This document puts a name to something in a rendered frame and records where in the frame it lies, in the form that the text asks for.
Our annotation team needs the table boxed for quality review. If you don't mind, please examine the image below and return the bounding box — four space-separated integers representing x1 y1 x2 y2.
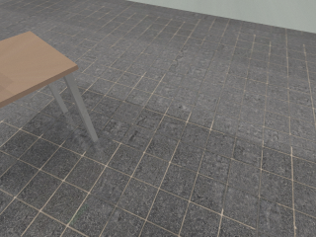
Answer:
0 31 99 142

